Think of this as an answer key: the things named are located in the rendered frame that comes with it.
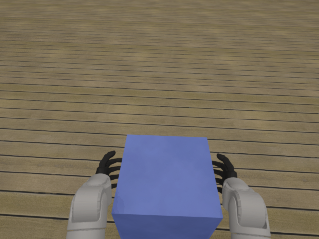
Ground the carton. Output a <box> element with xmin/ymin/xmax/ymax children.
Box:
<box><xmin>111</xmin><ymin>134</ymin><xmax>223</xmax><ymax>239</ymax></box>

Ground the right robot forearm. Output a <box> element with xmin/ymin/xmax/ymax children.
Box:
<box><xmin>222</xmin><ymin>177</ymin><xmax>271</xmax><ymax>239</ymax></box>

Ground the left robot forearm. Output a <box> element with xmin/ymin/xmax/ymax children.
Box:
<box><xmin>66</xmin><ymin>173</ymin><xmax>112</xmax><ymax>239</ymax></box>

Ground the robot left hand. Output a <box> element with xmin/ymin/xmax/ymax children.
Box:
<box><xmin>95</xmin><ymin>151</ymin><xmax>122</xmax><ymax>189</ymax></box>

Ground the robot right hand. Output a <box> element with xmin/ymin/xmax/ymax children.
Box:
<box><xmin>212</xmin><ymin>153</ymin><xmax>237</xmax><ymax>194</ymax></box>

